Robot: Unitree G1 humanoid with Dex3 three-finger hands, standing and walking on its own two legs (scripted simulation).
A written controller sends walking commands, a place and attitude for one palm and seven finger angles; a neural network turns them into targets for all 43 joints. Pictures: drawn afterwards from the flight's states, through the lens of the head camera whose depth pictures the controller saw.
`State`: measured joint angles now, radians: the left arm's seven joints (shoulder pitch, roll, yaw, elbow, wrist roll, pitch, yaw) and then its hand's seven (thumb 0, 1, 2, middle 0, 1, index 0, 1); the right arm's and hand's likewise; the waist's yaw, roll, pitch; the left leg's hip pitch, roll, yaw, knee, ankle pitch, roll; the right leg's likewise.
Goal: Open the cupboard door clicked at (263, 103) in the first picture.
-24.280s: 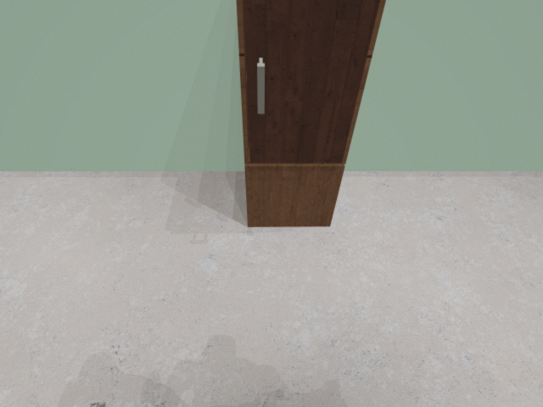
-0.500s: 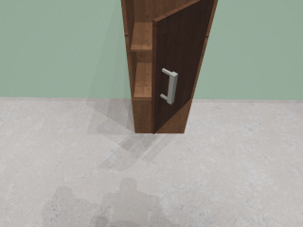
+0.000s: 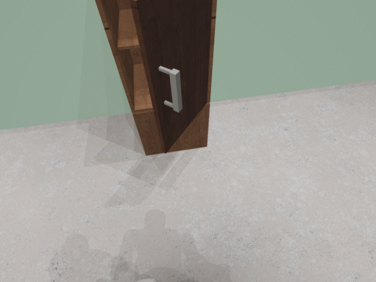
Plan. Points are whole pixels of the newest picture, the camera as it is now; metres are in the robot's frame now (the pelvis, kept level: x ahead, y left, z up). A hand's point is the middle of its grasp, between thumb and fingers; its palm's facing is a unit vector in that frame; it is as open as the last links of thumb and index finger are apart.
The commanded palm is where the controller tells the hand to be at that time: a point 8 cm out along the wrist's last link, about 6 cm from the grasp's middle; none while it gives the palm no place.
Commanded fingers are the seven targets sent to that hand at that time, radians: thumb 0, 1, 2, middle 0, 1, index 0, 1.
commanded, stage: walk to a spot facing it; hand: left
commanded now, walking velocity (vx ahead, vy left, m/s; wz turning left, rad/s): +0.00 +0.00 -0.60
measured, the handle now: (170, 89) +0.64 +0.11 +0.00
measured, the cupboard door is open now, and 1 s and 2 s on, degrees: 49 49 49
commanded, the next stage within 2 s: none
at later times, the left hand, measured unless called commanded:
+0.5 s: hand out of the picture +0.08 +0.22 -0.17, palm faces -0.16 -0.96 -0.22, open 7.4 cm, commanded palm none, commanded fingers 0.00 0.90 0.90 -0.20 -0.30 -0.20 -0.30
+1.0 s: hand (150, 245) +0.21 +0.12 -0.15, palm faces -0.56 -0.78 -0.27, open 7.4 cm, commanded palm none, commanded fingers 0.00 0.90 0.90 -0.20 -0.30 -0.20 -0.30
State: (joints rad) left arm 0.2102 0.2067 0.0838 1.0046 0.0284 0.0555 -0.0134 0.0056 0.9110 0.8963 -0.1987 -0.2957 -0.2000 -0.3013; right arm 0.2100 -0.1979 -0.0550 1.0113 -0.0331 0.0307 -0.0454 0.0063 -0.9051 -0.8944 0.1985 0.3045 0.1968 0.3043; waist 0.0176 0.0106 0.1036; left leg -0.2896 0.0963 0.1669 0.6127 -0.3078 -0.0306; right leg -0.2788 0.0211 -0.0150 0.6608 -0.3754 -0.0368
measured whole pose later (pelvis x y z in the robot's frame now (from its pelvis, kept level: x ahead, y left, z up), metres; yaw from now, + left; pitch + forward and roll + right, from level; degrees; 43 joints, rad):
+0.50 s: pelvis +0.01 +0.03 +0.01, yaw -15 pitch +2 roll -1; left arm 0.28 0.21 0.09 0.94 0.03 0.05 0.01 0.01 0.91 0.90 -0.20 -0.30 -0.20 -0.30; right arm 0.06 -0.19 -0.04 0.86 -0.01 0.02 -0.04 0.01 -0.91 -0.89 0.20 0.30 0.20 0.30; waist 0.05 -0.02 0.07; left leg -0.31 0.02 -0.05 0.56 -0.30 -0.02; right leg -0.30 0.15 0.21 0.56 -0.29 -0.03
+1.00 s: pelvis +0.01 +0.01 +0.01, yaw -34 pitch +0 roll +0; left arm 0.14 0.23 0.06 0.89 0.02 0.03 0.00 0.00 0.91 0.90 -0.20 -0.30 -0.20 -0.30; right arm 0.24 -0.27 -0.06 0.94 -0.02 0.07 -0.02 0.01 -0.91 -0.89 0.20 0.30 0.19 0.30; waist -0.03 0.02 0.12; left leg -0.46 0.09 0.05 1.07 -0.48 -0.07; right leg -0.28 0.02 0.02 0.58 -0.30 -0.02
